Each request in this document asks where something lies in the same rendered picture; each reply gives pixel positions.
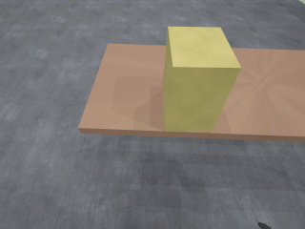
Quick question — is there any table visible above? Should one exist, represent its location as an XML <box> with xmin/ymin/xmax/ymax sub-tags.
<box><xmin>78</xmin><ymin>43</ymin><xmax>305</xmax><ymax>142</ymax></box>

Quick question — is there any carton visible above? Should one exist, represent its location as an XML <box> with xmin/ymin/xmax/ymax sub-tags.
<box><xmin>162</xmin><ymin>26</ymin><xmax>241</xmax><ymax>132</ymax></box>

